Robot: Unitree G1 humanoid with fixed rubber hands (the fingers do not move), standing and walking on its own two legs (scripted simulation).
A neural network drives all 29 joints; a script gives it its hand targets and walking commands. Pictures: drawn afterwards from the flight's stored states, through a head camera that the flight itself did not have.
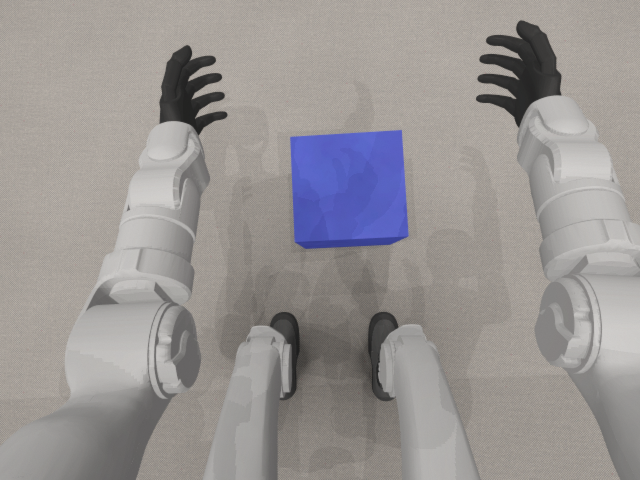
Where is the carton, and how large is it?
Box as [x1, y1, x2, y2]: [290, 130, 408, 248]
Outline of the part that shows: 401,130 290,137 295,242 305,248 390,244 408,235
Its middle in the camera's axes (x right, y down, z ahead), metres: +0.06 -0.09 +0.85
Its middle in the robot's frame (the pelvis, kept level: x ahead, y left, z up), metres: +0.50 -0.02 -0.51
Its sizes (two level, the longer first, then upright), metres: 0.210 0.200 0.250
